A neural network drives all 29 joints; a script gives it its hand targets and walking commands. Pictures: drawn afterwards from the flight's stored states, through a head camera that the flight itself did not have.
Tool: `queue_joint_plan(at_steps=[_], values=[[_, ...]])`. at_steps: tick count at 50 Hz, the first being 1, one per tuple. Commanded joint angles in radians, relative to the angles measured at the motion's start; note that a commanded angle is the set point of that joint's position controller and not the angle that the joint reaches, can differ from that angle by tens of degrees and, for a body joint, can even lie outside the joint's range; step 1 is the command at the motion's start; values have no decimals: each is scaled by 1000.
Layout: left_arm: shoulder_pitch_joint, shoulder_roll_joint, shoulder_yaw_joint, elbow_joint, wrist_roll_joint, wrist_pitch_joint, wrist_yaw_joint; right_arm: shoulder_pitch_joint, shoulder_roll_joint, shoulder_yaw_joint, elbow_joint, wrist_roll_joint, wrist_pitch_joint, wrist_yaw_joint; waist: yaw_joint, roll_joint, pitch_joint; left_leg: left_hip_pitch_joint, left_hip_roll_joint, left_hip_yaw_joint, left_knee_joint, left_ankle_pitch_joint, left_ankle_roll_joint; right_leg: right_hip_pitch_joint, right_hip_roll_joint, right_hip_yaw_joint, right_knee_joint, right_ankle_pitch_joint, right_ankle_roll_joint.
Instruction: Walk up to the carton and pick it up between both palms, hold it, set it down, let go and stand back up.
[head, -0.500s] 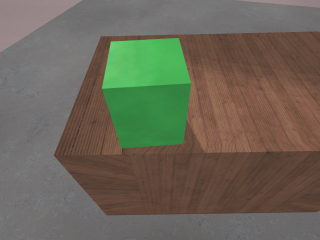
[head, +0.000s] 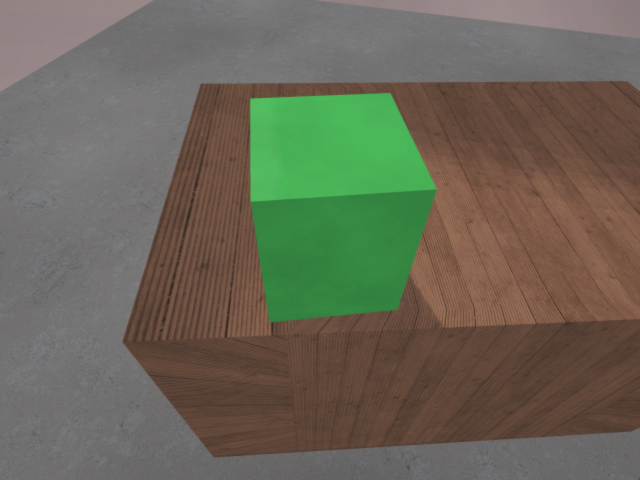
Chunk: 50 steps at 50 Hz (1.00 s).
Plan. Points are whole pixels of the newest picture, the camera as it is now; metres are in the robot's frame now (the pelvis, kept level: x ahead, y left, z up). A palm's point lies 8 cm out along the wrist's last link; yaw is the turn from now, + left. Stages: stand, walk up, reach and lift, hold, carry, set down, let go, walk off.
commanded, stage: walk up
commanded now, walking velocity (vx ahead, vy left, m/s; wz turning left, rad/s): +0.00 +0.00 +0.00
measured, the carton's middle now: (328, 210) +0.47 -0.03 +0.07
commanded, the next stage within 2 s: none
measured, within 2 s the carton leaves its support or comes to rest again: neither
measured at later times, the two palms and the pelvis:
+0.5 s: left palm out of the picture +0.03 +0.22 -0.15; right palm out of the picture +0.01 -0.22 -0.14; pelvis +0.03 +0.00 +0.00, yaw +0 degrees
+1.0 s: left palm out of the picture +0.11 +0.14 -0.15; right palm out of the picture +0.07 -0.29 -0.14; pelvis +0.06 -0.07 +0.00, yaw +0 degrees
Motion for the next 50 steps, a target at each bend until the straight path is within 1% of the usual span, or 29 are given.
queue_joint_plan(at_steps=[1, 3, 5, 9, 14, 20, 21, 22, 23, 24, 25, 27, 30, 31, 32, 33, 34, 35, 36, 37, 38, 39, 42, 45, 46, 47, 48, 49, 50], values=[[31, 142, 19, -5, -6, -24, 0, 169, -89, -19, 8, 17, 14, -13, -17, -252, -67, -44, 60, -80, -201, 93, 18, 169, -195, 212, -152, 412, -86], [41, 67, 5, 3, 7, -28, 3, 72, -162, -48, 5, 7, 11, -7, 8, -135, -21, -61, 63, -90, -184, 224, 19, 208, -123, 123, -142, 464, -43], [86, 81, 11, 23, -7, -31, 17, 76, -123, -41, 22, 4, 12, -2, 18, -111, -41, -15, 74, -82, -214, 318, 15, 224, -118, 116, -130, 477, -41], [106, 86, 15, 49, -6, -32, 17, 66, -109, -37, 46, 4, 12, -9, 21, -32, -39, 14, 80, -74, -229, 357, 12, 234, -115, 109, -127, 450, -42], [123, 82, 14, 73, 0, -31, 18, 48, -105, -35, 64, 4, 21, -14, 23, 26, 2, 34, 85, -66, -234, 393, 12, 196, -110, 102, -135, 409, -36], [140, 78, 9, 98, 2, -30, 19, 44, -114, -32, 78, 6, 23, -17, 24, 24, 23, 42, 92, -65, -235, 422, 15, 185, -104, 94, -136, 393, -29], [78, 253, 67, 87, -1, -3, 25, 84, -246, -78, 35, -26, 25, -37, -61, -104, 70, 166, 259, -174, -156, 690, 42, -68, -51, -5, 59, 262, 18], [26, 198, 60, 48, 10, 14, 21, 140, -296, -90, 65, -20, 33, -52, -77, 31, 109, 238, 395, -288, -153, 979, 116, -272, -6, -63, 167, -75, 49], [46, 146, 57, 31, 26, 27, 15, 171, -304, -92, 73, -22, 34, -64, -80, 134, 73, 241, 500, -329, -148, 1125, 220, -325, -33, -37, 353, -329, 54], [35, 122, 55, 13, 27, 35, 10, 170, -290, -94, 67, -23, 32, -66, -73, 149, 56, 181, 528, -314, -170, 1083, 265, -323, -57, 0, 476, -355, 62], [15, 102, 53, -1, 25, 36, 5, 138, -264, -95, 51, -27, 30, -63, -68, 154, 59, 117, 486, -273, -197, 964, 258, -301, -70, 28, 527, -331, 66], [-14, 108, 59, -28, 16, 36, -5, 74, -218, -86, 27, -35, 21, -58, -34, 199, 102, 39, 389, -211, -207, 831, 181, -297, -94, 81, 532, -233, 75], [-8, 121, 60, -57, 13, 38, -17, 21, -227, -92, 5, -31, 16, -50, -11, 237, 118, 77, 340, -174, -188, 814, 128, -329, -91, 59, 390, -187, 92], [25, 20, 25, -53, -5, 11, -29, -23, -100, -49, 33, -5, 17, -42, 47, 317, 55, -20, 118, -23, -160, 596, 87, -74, -75, 68, 102, -197, 43], [38, 57, 34, -42, -13, -8, -28, 13, -126, -63, 45, -12, 24, -30, 26, 305, 48, -13, 73, -2, -112, 561, 74, 0, 8, -42, 24, -71, 47], [137, 87, 45, 9, -5, -15, -17, 36, -180, -77, 63, -15, 25, -23, 59, 217, 38, -60, 88, -8, -48, 525, 66, 152, 50, -106, -75, 113, 48], [239, 145, 61, 50, 0, -22, -4, 74, -194, -79, 70, -19, 17, -14, 83, 102, -1, -124, 103, -32, 20, 493, 49, 297, 25, -88, -119, 237, 48], [307, 213, 72, 59, 9, -34, 2, 133, -152, -63, 69, -18, 11, -6, 85, -58, -67, -246, 93, -31, 77, 297, 14, 448, -102, 24, -61, 464, 37], [288, 263, 61, 32, 6, -29, 6, 191, -77, -44, 51, 23, 26, -6, 80, -331, -154, -236, 9, 17, 170, -216, -33, 372, -377, 318, -174, 621, -93], [265, 240, 59, 43, 1, -13, 3, 117, -124, -59, 40, 27, 58, -13, 117, -397, -145, -90, 26, -47, 285, -294, -27, 152, -404, 466, -265, 358, -189], [184, 204, 49, 30, 19, -12, -1, 12, -178, -73, 14, 24, 66, -7, 87, -289, -44, -119, 14, -76, 327, -277, -19, 103, -345, 435, -296, 313, -176], [103, 192, 37, -2, 20, -19, 7, 26, -139, -67, 26, 13, 63, 4, 50, -202, -45, -180, 21, -87, 361, -269, -10, 167, -319, 321, -258, 305, -160], [25, 164, 25, -21, 13, -19, 21, 81, -60, -41, 61, 0, 53, 7, 13, -209, -59, -105, 37, -100, 276, -193, 4, 87, -263, 216, -242, 310, -138], [20, 130, 6, 8, 19, -15, 23, 102, -73, -37, 55, 6, 49, -1, -8, -196, -53, -61, 36, -80, 97, -59, -5, 93, -270, 185, -220, 340, -140], [7, 124, 6, 7, 15, -11, 22, 106, -72, -37, 56, 3, 46, -5, -14, -156, -47, 4, 32, -67, 1, 50, 0, 40, -260, 182, -214, 283, -124], [3, 128, 4, 17, 8, -8, 20, 120, -87, -37, 60, 1, 38, -6, -32, -69, -45, 53, 32, -83, -144, 189, 5, 23, -239, 172, -203, 215, -89], [8, 104, 4, 18, 2, -6, 15, 118, -108, -43, 54, -10, 28, -8, -20, 19, -28, 76, 84, -144, -214, 299, 13, 1, -188, 127, -160, 142, -46], [27, 70, -5, 24, -8, -2, 10, 77, -127, -39, 39, -12, 21, -9, 17, 106, -8, 1, 157, -238, -287, 271, 39, 32, -108, 54, -137, 28, -20], [40, 52, -7, 27, -2, 7, 10, 19, -155, -45, 18, 1, 23, -5, 39, 197, 54, -186, 181, -266, -327, 185, 68, 151, -70, 23, -163, -16, -9]])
